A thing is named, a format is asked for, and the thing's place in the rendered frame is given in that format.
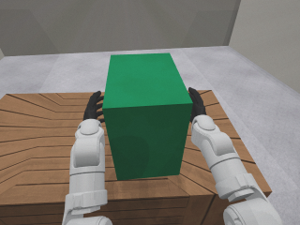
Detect robot left forearm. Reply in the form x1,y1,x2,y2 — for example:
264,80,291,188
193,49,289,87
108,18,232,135
62,119,108,225

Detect robot right forearm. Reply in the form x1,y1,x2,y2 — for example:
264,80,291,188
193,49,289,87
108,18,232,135
191,114,284,225

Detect pedestal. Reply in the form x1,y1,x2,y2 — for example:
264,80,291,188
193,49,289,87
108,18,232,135
0,90,272,225

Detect carton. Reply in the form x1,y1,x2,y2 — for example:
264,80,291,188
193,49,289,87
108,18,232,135
102,52,193,181

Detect robot left hand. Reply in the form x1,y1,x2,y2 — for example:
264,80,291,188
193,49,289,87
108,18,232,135
83,91,105,123

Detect robot right hand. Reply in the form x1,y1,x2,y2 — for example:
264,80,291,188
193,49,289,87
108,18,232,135
188,87,207,124

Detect robot left upper arm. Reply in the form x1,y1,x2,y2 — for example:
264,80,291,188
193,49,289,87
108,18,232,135
67,216,113,225

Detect robot right upper arm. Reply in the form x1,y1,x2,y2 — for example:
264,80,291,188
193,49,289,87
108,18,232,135
223,198,283,225

